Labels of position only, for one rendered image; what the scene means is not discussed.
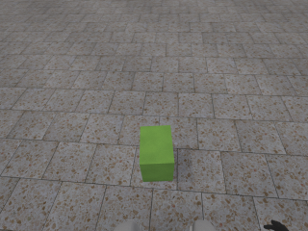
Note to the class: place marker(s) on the robot right hand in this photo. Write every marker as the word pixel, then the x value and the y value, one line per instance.
pixel 276 226

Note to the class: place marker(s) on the left robot thigh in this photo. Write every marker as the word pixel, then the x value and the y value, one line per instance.
pixel 129 226

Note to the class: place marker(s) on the carton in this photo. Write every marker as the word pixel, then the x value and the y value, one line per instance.
pixel 156 153

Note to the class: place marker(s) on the robot thigh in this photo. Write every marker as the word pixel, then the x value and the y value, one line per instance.
pixel 202 225
pixel 129 226

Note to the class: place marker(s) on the right robot thigh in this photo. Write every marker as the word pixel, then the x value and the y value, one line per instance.
pixel 202 225

